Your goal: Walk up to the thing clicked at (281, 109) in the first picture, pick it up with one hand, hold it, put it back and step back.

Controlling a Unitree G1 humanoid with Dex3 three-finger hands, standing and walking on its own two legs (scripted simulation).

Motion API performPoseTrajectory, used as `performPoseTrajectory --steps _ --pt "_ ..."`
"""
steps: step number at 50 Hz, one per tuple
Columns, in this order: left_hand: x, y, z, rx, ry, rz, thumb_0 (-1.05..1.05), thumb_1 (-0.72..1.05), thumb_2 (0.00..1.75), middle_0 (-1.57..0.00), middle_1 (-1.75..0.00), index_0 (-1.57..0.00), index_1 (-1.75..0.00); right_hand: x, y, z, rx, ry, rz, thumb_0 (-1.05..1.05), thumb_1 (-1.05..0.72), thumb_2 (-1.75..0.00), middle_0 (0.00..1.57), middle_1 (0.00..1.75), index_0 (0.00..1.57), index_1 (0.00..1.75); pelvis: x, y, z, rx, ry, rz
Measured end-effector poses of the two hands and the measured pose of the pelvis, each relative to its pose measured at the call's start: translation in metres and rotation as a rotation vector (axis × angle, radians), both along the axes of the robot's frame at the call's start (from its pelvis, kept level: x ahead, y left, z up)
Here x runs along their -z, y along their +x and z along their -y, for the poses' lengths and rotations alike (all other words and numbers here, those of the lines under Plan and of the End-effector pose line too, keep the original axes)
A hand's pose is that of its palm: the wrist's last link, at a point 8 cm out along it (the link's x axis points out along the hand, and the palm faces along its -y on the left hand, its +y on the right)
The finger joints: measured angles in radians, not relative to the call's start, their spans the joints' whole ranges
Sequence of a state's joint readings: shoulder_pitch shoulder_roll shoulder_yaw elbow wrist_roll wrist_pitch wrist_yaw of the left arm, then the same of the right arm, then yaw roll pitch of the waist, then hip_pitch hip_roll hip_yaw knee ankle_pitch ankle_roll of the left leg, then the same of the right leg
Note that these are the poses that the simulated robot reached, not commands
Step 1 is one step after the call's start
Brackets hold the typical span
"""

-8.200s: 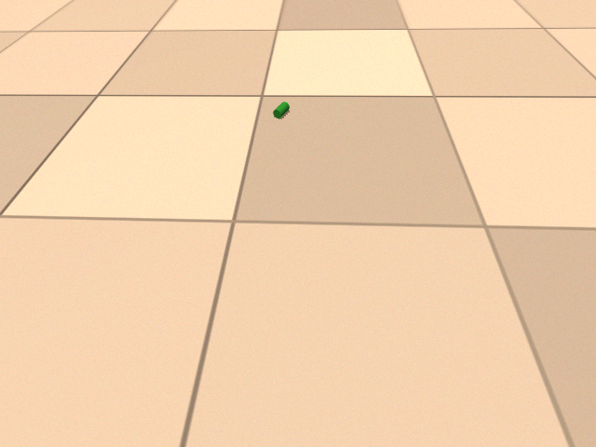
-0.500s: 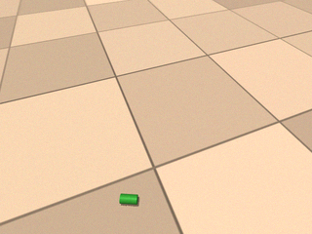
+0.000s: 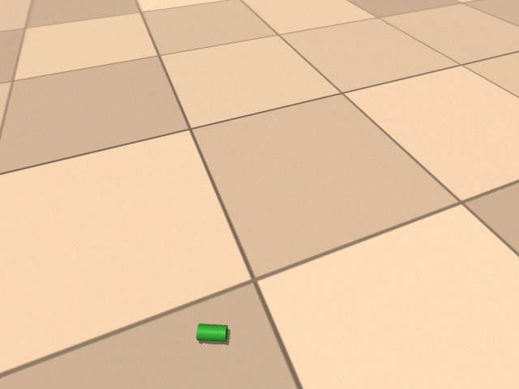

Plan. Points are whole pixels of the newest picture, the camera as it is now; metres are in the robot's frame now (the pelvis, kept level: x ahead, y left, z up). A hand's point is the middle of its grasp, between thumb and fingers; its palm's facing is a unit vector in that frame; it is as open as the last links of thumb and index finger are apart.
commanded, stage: stand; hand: left
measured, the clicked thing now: (212, 332) +0.44 +0.23 -0.76
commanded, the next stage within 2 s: none
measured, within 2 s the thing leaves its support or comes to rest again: neither
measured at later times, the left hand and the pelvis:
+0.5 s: hand out of the picture +0.06 +0.24 -0.16, palm faces -0.03 -0.94 -0.33, open 7.4 cm; pelvis -0.01 -0.01 +0.00, yaw +0 degrees
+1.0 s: hand out of the picture +0.06 +0.23 -0.16, palm faces -0.03 -0.94 -0.34, open 7.4 cm; pelvis -0.01 -0.02 +0.00, yaw +0 degrees
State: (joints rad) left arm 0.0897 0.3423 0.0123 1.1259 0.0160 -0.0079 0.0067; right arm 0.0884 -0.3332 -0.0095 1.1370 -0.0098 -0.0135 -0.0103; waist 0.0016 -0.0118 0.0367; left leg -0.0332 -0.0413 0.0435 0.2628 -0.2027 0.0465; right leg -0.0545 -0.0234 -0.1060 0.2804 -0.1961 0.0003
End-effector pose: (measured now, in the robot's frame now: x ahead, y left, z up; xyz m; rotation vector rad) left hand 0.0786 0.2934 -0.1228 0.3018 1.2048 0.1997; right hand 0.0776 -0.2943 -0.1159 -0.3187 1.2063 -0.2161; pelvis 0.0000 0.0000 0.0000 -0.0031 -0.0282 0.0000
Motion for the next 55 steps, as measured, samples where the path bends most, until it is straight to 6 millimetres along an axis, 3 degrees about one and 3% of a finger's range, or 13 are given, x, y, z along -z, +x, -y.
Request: performPoseTrajectory --steps 23,55 --pt "0.0 -0.021 0.007 0.014 0.0 -0.024 0.0 0.9 0.89 -0.2 -0.3 -0.21 -0.3 0.001 -0.018 0.008 -0.002 0.004 -0.019 0.01 -0.9 -0.89 0.2 0.3 0.21 0.3 -0.001 -0.008 0.007 0.003 0.001 0.007" --pt "-0.003 -0.023 0.019 0.02 0.008 -0.015 0.0 0.9 0.89 -0.2 -0.3 -0.21 -0.3 0.003 -0.024 0.021 -0.004 0.008 -0.017 0.01 -0.9 -0.89 0.2 0.3 0.21 0.3 -0.001 -0.012 0.02 0.007 0.003 0.012"
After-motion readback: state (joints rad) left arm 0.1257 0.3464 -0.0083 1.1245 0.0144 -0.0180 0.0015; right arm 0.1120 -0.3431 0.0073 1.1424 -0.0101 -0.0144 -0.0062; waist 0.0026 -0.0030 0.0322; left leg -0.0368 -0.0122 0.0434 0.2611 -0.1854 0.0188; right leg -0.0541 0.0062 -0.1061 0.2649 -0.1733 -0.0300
